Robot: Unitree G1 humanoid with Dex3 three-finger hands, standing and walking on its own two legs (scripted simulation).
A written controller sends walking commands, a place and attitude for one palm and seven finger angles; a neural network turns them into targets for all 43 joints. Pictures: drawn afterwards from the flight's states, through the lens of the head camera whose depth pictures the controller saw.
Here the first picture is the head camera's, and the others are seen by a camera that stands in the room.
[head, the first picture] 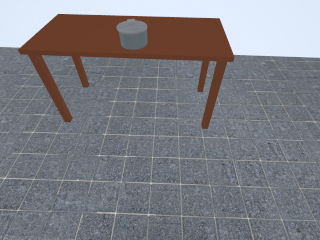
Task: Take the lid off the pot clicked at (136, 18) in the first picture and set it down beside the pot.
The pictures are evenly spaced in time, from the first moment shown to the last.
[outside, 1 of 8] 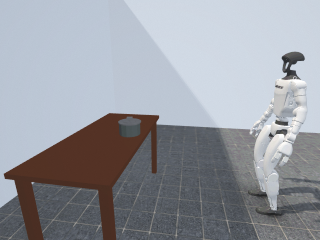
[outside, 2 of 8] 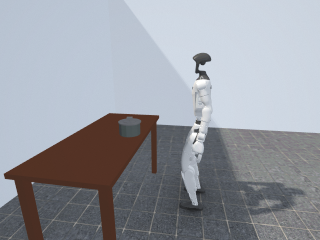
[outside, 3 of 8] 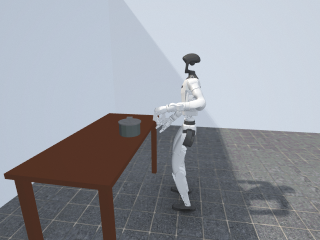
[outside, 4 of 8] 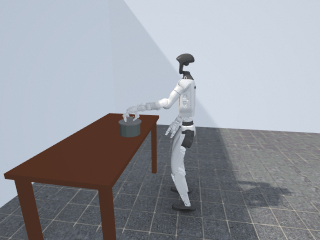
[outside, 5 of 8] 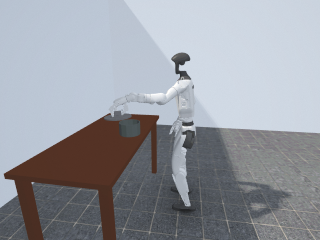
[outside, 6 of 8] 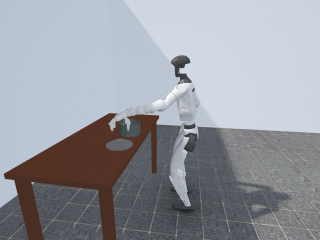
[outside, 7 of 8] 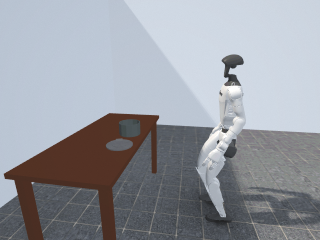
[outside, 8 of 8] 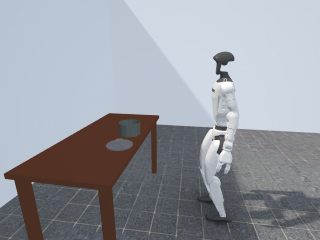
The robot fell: no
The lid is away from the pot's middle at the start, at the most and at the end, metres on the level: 0.00 0.25 0.25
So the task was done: yes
